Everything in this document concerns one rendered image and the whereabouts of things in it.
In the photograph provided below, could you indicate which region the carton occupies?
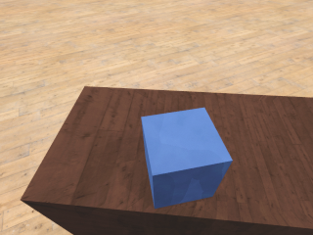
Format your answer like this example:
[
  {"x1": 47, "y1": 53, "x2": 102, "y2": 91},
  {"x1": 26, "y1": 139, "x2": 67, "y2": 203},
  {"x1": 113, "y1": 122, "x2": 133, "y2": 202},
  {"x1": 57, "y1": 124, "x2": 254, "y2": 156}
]
[{"x1": 141, "y1": 108, "x2": 233, "y2": 209}]

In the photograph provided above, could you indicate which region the pedestal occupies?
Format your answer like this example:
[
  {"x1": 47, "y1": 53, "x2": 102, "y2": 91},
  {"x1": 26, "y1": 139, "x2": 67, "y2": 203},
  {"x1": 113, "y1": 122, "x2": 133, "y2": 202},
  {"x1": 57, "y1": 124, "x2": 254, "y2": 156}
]
[{"x1": 21, "y1": 86, "x2": 313, "y2": 235}]

